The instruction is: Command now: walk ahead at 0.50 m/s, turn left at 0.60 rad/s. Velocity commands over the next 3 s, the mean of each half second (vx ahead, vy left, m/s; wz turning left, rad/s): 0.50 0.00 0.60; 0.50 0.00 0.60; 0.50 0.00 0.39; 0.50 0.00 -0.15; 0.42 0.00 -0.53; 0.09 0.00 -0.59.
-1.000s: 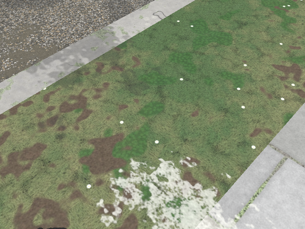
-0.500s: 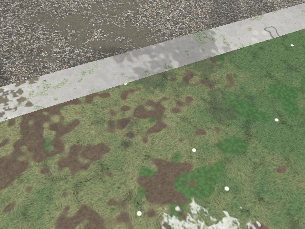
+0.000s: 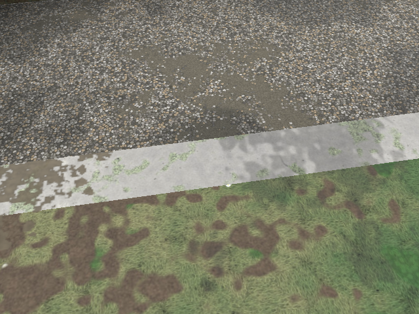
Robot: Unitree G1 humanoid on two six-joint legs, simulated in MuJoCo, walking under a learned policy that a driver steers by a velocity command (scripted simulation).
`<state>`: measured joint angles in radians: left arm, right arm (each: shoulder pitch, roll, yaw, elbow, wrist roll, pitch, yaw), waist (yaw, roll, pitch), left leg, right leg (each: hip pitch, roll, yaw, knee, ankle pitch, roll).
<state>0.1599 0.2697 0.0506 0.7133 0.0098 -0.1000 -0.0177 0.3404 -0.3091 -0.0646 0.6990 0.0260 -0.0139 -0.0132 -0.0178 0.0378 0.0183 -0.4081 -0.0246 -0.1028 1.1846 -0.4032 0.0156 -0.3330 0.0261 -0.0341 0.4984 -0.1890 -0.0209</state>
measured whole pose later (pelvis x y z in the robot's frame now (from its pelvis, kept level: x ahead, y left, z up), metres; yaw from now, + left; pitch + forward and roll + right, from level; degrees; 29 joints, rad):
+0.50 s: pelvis +0.26 +0.08 -0.01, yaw +18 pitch +1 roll -1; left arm 0.24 0.31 0.05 0.79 -0.02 -0.09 -0.01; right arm 0.19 -0.30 -0.07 0.61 0.02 -0.03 0.04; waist 0.02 -0.01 0.08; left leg -0.41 -0.07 0.01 0.57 -0.18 0.10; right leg -0.33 -0.05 0.01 1.18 -0.43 0.01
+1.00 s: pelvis +0.54 +0.14 +0.00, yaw +36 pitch +1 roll -2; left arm 0.13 0.25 0.05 0.70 0.01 -0.10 -0.02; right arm 0.36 -0.30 -0.06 0.71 0.04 0.00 -0.03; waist -0.03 0.03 0.02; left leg -0.41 -0.03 -0.10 1.23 -0.43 0.02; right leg -0.37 0.03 -0.04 0.53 -0.19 -0.03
